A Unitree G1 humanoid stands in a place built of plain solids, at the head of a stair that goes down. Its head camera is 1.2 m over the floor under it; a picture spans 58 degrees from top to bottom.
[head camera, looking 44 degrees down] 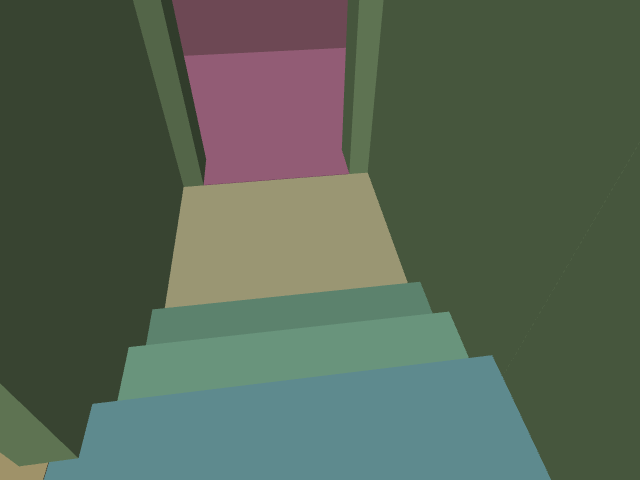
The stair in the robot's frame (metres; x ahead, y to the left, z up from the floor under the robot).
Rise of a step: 0.16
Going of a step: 0.29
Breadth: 1.20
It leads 8 degrees to the left of straight ahead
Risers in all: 3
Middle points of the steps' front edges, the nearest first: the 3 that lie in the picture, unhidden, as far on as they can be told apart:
0.65 0.06 0.00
0.93 0.10 -0.16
1.22 0.13 -0.32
